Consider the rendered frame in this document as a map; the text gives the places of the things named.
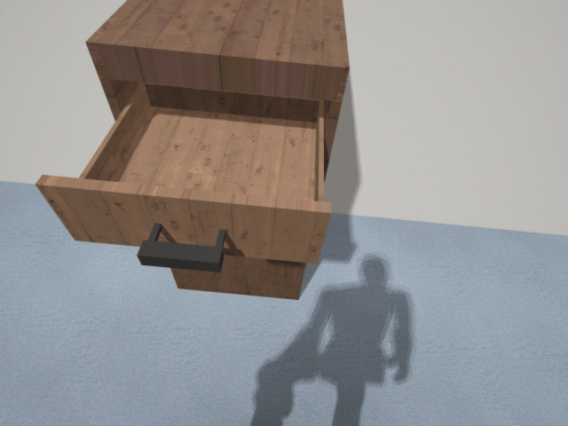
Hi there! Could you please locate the handle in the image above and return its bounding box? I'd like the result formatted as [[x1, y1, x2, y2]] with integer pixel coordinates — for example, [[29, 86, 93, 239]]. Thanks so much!
[[137, 223, 226, 272]]

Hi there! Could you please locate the cabinet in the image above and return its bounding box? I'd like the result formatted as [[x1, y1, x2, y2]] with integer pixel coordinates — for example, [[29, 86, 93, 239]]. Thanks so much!
[[86, 0, 350, 300]]

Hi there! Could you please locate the drawer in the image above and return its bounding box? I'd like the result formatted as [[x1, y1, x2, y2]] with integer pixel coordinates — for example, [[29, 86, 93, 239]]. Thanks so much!
[[35, 83, 331, 264]]

